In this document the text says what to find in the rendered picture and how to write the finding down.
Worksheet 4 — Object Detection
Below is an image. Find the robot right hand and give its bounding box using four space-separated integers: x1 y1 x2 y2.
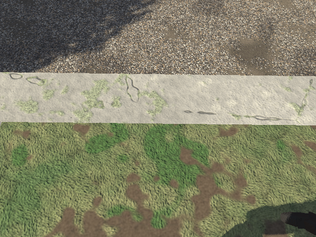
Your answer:
280 211 316 235

